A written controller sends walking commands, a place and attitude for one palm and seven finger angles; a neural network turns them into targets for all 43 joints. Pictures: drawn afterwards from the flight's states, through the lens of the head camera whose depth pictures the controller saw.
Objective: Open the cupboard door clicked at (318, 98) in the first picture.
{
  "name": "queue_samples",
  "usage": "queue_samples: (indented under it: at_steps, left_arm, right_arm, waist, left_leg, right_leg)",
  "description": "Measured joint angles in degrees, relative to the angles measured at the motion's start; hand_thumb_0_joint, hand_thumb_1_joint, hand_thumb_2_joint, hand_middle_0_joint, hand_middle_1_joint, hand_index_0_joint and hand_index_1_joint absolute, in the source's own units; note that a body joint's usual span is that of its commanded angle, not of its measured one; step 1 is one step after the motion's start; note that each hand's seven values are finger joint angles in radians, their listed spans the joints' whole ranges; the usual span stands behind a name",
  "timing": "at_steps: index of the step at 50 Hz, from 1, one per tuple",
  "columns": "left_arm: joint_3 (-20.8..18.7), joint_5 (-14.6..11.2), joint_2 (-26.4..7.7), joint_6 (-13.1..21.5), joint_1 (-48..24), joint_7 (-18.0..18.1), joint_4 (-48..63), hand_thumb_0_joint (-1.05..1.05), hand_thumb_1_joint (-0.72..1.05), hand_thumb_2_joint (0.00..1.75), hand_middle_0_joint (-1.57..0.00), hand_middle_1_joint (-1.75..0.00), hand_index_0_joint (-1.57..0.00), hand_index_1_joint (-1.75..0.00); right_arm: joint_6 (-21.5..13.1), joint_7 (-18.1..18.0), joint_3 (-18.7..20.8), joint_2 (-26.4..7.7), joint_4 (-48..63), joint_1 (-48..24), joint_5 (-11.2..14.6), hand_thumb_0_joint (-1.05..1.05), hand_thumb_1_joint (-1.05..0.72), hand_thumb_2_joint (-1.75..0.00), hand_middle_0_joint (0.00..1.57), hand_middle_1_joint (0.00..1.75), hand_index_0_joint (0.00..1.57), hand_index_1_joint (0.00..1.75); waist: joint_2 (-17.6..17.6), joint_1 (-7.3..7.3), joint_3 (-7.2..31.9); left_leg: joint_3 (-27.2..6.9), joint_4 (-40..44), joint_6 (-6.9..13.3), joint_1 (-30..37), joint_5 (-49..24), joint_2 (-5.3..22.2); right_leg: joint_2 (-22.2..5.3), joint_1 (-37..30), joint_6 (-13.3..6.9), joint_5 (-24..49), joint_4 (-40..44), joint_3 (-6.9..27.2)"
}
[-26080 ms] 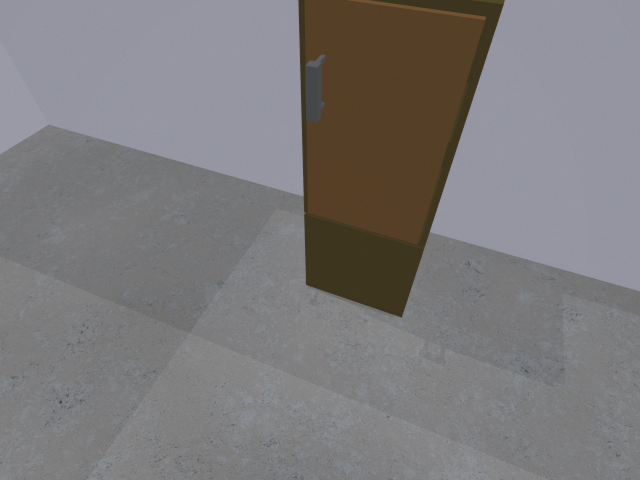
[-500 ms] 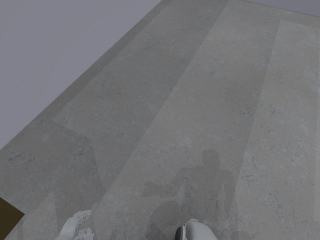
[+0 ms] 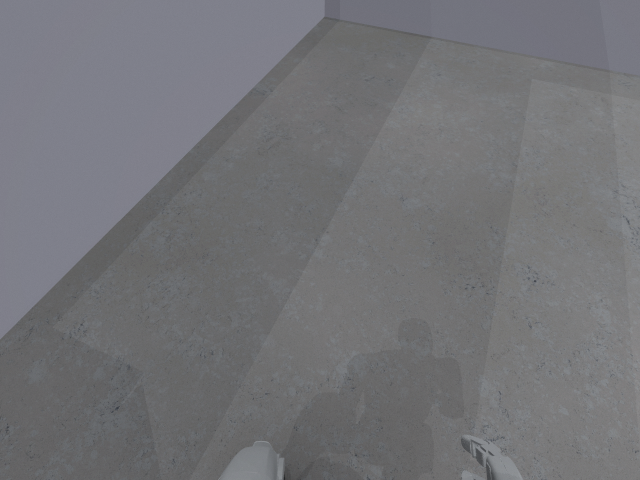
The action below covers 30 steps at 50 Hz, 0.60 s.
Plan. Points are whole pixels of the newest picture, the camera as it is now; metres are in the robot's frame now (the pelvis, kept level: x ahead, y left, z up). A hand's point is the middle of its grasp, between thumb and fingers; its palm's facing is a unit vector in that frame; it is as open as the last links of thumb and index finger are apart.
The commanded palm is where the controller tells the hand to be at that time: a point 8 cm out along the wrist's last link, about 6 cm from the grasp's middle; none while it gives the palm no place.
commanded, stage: walk to a spot facing it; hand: left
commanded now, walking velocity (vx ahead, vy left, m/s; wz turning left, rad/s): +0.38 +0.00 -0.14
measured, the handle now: out of the picture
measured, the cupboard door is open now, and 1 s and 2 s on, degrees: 49 49 49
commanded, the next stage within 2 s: turn to face it in 0.40 s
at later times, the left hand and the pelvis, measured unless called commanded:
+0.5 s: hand (269, 311) +0.41 +0.15 -0.17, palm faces -0.16 -0.96 -0.25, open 7.4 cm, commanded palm none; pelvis +0.26 -0.04 -0.02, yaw -8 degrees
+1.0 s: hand (279, 290) +0.47 +0.14 -0.20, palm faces +0.10 -0.98 -0.18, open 7.3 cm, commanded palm none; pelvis +0.42 -0.05 -0.02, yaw +5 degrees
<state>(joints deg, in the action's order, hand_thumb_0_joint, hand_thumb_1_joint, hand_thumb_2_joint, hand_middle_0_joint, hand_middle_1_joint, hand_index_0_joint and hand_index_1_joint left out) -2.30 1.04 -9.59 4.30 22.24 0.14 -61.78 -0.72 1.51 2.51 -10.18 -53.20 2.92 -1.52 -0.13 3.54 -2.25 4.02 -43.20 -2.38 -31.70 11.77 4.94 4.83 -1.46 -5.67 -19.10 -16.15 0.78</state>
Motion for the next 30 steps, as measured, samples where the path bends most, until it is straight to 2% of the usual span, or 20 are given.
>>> queue_samples:
  at_steps: [2,4,5,7,8,9,11,13,17,20,23,24,25,27,28,30]
  left_arm:
    - [0.2,0.1,0.2,-0.1,1.7,0.0,-1.2,0.0,0.92,0.9,-0.2,-0.3,-0.2,-0.3]
    - [0.2,-0.1,0.7,-0.4,3.5,0.0,-2.4,0.0,0.92,0.9,-0.2,-0.3,-0.2,-0.3]
    - [0.2,-0.3,1.1,-0.7,4.1,-0.1,-2.9,0.01,0.91,0.9,-0.2,-0.3,-0.2,-0.3]
    - [0.3,-0.6,0.8,-1.5,3.2,-0.4,-3.5,0.01,0.91,0.9,-0.2,-0.3,-0.2,-0.3]
    - [0.2,-0.4,0.6,-1.8,2.3,-0.4,-3.4,0.01,0.91,0.9,-0.2,-0.3,-0.2,-0.3]
    - [-0.1,-0.2,0.2,-2.2,1.0,-0.5,-3.1,0.01,0.91,0.9,-0.2,-0.3,-0.2,-0.3]
    - [-0.7,0.1,-0.4,-2.8,-2.2,-1.0,-1.4,0.01,0.91,0.9,-0.2,-0.3,-0.2,-0.3]
    - [-1.1,0.3,-0.6,-3.1,-5.4,-1.5,0.9,0.01,0.91,0.9,-0.2,-0.3,-0.2,-0.3]
    - [-1.3,0.4,-0.5,-3.3,-10.5,-2.4,4.4,0.01,0.92,0.9,-0.2,-0.3,-0.19,-0.3]
    - [-1.5,0.5,-1.4,-3.4,-13.2,-2.7,5.3,0.01,0.92,0.9,-0.2,-0.3,-0.19,-0.3]
    - [-1.6,0.7,-2.7,-3.3,-15.2,-2.8,5.6,0.0,0.91,0.9,-0.2,-0.3,-0.19,-0.3]
    - [-1.5,0.8,-3.3,-2.7,-15.6,-2.8,5.8,0.0,0.91,0.9,-0.2,-0.3,-0.19,-0.3]
    - [-1.7,0.9,-3.4,-1.9,-16.3,-2.6,5.8,0.0,0.91,0.9,-0.2,-0.3,-0.19,-0.3]
    - [-1.6,0.2,-3.1,-1.0,-17.0,-1.8,5.8,0.0,0.91,0.9,-0.2,-0.3,-0.19,-0.3]
    - [-1.3,0.0,-2.7,-0.8,-16.9,-1.3,5.8,0.0,0.92,0.9,-0.2,-0.3,-0.19,-0.3]
    - [-0.7,-0.1,-1.7,-0.8,-16.1,-0.5,5.4,0.0,0.91,0.9,-0.2,-0.3,-0.2,-0.3]
  right_arm:
    - [-0.4,0.1,-0.3,0.5,0.2,-0.9,0.0,0.0,-0.91,-0.9,0.2,0.3,0.2,0.3]
    - [-1.6,-0.2,-0.7,0.6,0.5,-1.1,-0.3,0.0,-0.9,-0.9,0.2,0.3,0.2,0.3]
    - [-2.5,-0.4,-0.8,0.6,0.7,-0.9,-0.8,0.0,-0.9,-0.9,0.2,0.3,0.2,0.3]
    - [-3.4,-1.1,-1.1,1.1,0.8,0.6,-0.9,0.0,-0.9,-0.9,0.2,0.3,0.2,0.3]
    - [-3.6,-1.4,-1.2,1.4,0.6,2.0,-0.9,0.0,-0.9,-0.9,0.2,0.3,0.2,0.3]
    - [-3.8,-1.6,-1.2,1.5,0.1,3.8,-0.9,0.0,-0.9,-0.9,0.2,0.3,0.2,0.3]
    - [-4.0,-2.2,-1.1,1.7,-1.8,7.4,-0.9,0.0,-0.9,-0.9,0.2,0.3,0.2,0.3]
    - [-3.8,-3.0,-0.4,1.2,-4.1,10.8,-0.6,0.0,-0.92,-0.9,0.2,0.3,0.2,0.3]
    - [-2.6,-2.5,0.1,-0.9,-8.1,16.4,-0.7,0.0,-0.93,-0.9,0.2,0.3,0.2,0.3]
    - [-2.0,-2.2,0.2,-1.7,-9.7,19.4,-0.9,0.0,-0.93,-0.9,0.2,0.3,0.2,0.3]
    - [-1.7,-2.1,-0.1,-1.8,-10.5,22.2,-1.0,0.0,-0.92,-0.9,0.2,0.3,0.2,0.3]
    - [-1.6,-2.0,-0.2,-1.7,-10.7,23.2,-0.8,0.0,-0.92,-0.9,0.2,0.3,0.2,0.3]
    - [-1.2,-1.9,-0.3,-1.6,-11.2,23.1,-0.4,0.0,-0.91,-0.9,0.2,0.3,0.2,0.3]
    - [-0.3,-1.9,-0.4,-1.5,-11.6,21.7,0.3,0.01,-0.91,-0.9,0.2,0.3,0.2,0.3]
    - [-0.1,-2.0,-0.4,-1.4,-11.5,20.8,0.5,0.01,-0.91,-0.9,0.2,0.3,0.2,0.3]
    - [0.1,-2.3,-0.5,-1.0,-10.8,18.7,0.7,0.01,-0.91,-0.9,0.2,0.3,0.2,0.3]
  waist:
    - [-0.9,0.43,-0.2]
    - [-1.2,0.2,-0.3]
    - [-0.6,-0.08,-0.1]
    - [-1.6,-0.74,-1.0]
    - [-1.9,-1.06,-1.1]
    - [-2.1,-1.38,-1.1]
    - [-2.1,-1.66,-1.3]
    - [-1.7,-1.64,-1.5]
    - [0.0,-2.31,-1.2]
    - [0.5,-3.86,-1.2]
    - [0.5,-5.41,-1.1]
    - [0.3,-5.69,-1.1]
    - [0.6,-5.67,-1.5]
    - [1.0,-6.11,-2.8]
    - [1.0,-6.26,-3.1]
    - [0.8,-6.56,-3.0]
  left_leg:
    - [1.0,4.3,1.0,2.5,0.8,-1.3]
    - [2.0,10.1,2.7,6.8,-1.3,-2.5]
    - [1.8,10.0,4.2,7.8,-1.7,-2.1]
    - [2.9,7.0,4.5,9.3,1.9,-2.4]
    - [3.3,7.2,4.2,10.7,3.2,-2.6]
    - [3.3,8.3,3.8,12.3,3.9,-2.8]
    - [3.0,11.9,2.8,15.7,3.4,-3.0]
    - [3.0,15.9,2.8,19.1,2.9,-3.0]
    - [3.8,21.3,1.9,24.9,3.6,-2.1]
    - [5.1,22.4,0.4,28.5,6.0,-1.1]
    - [6.3,20.0,-1.7,31.1,10.5,0.6]
    - [6.3,16.3,-2.0,30.6,12.8,1.3]
    - [6.0,9.2,-1.3,28.1,14.4,2.6]
    - [2.0,-9.1,0.0,20.7,17.2,2.5]
    - [0.6,-15.6,0.3,17.2,16.9,2.1]
    - [-0.5,-21.2,0.3,11.2,15.0,1.5]
  right_leg:
    - [-0.7,-1.8,0.5,-2.6,-1.1,0.7]
    - [-1.1,-1.1,1.2,-6.7,-7.7,1.2]
    - [-0.9,2.2,1.8,-8.4,-16.4,0.5]
    - [-1.7,10.8,2.5,-8.7,-38.4,0.1]
    - [-2.3,15.1,2.8,-7.7,-46.9,-0.4]
    - [-3.0,19.1,3.2,-6.0,-52.7,-1.0]
    - [-5.0,25.9,3.8,-2.4,-56.7,-1.7]
    - [-7.1,30.9,4.4,0.6,-53.6,-1.7]
    - [-10.3,34.3,5.1,5.8,-37.3,-2.8]
    - [-10.6,33.1,5.1,8.8,-27.4,-4.2]
    - [-9.2,28.8,4.3,9.3,-20.0,-6.4]
    - [-8.6,26.7,3.3,8.8,-18.0,-6.6]
    - [-7.9,26.8,2.7,7.3,-19.9,-6.8]
    - [-7.1,25.5,2.1,4.3,-22.1,-7.3]
    - [-6.9,23.9,2.3,3.9,-21.2,-7.6]
    - [-6.5,20.4,2.6,4.3,-17.5,-8.1]
